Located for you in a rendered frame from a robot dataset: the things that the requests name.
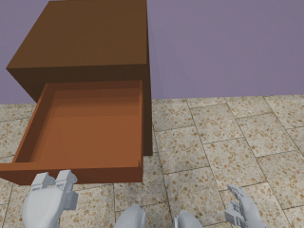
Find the right robot thigh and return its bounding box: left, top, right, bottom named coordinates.
left=173, top=213, right=203, bottom=228

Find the robot thigh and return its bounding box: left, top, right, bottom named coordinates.
left=112, top=206, right=146, bottom=228
left=173, top=213, right=203, bottom=228

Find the handle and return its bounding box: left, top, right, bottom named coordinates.
left=64, top=183, right=79, bottom=211

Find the drawer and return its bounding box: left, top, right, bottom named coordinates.
left=0, top=80, right=143, bottom=186

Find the right robot forearm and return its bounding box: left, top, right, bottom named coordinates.
left=243, top=218, right=268, bottom=228

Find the right robot hand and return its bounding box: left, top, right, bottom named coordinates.
left=224, top=183, right=262, bottom=228

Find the left robot thigh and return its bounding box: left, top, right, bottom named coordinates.
left=112, top=206, right=146, bottom=228

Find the cabinet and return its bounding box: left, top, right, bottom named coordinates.
left=6, top=0, right=153, bottom=157

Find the left robot hand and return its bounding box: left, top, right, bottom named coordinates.
left=22, top=169, right=78, bottom=228

